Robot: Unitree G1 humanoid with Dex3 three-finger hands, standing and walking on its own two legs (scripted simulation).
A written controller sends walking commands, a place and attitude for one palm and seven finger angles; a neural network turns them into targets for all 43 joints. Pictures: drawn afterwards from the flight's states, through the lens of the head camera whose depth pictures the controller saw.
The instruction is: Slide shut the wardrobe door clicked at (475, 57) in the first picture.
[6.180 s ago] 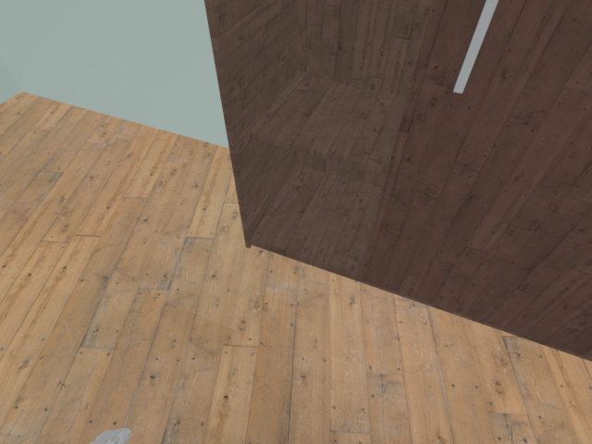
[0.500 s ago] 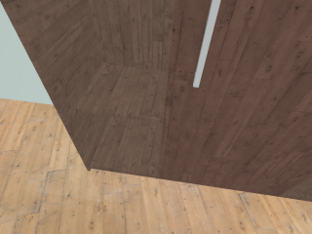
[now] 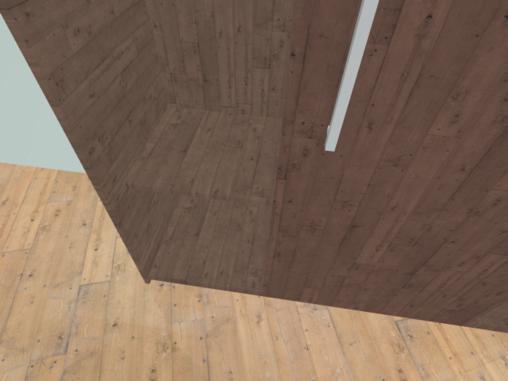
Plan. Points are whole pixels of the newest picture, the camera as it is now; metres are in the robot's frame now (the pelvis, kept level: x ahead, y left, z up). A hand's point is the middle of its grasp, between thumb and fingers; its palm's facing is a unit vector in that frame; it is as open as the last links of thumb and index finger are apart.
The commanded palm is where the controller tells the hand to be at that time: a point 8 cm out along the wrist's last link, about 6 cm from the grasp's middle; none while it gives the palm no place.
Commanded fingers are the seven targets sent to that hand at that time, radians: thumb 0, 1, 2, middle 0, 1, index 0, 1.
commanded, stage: come to a stop and stand still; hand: right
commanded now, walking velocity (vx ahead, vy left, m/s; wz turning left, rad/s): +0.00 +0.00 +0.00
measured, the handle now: (350, 61) +0.52 -0.11 +0.26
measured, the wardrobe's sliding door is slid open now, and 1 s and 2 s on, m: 0.48 0.48 0.48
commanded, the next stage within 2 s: look again from close up in 0.14 s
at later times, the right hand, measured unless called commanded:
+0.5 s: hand out of the picture -0.01 -0.20 -0.19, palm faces +0.01 +0.98 -0.19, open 7.4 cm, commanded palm none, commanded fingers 0.00 -0.90 -0.90 0.20 0.30 0.20 0.30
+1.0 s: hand out of the picture -0.04 -0.23 -0.19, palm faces -0.01 +0.98 -0.18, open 7.4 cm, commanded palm none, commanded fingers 0.00 -0.90 -0.90 0.20 0.30 0.20 0.30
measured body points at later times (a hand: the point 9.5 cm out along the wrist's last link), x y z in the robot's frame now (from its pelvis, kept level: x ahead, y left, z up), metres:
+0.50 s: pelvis -0.01 -0.03 -0.01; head -0.01 -0.03 +0.44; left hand +0.01 +0.20 -0.17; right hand -0.01 -0.25 -0.17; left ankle -0.07 +0.07 -0.74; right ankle +0.00 -0.12 -0.74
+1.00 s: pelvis -0.01 -0.06 -0.01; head +0.00 -0.07 +0.44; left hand -0.01 +0.17 -0.16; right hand -0.04 -0.28 -0.17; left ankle -0.07 +0.07 -0.74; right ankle +0.00 -0.12 -0.74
